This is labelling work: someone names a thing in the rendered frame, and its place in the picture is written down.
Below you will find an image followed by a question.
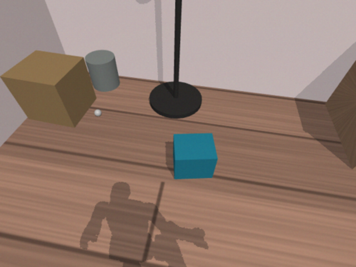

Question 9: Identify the coat stand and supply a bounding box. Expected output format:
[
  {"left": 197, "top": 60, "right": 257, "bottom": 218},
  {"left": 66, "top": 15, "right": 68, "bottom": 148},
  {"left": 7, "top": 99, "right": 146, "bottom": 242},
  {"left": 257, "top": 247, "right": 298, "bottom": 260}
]
[{"left": 150, "top": 0, "right": 202, "bottom": 118}]

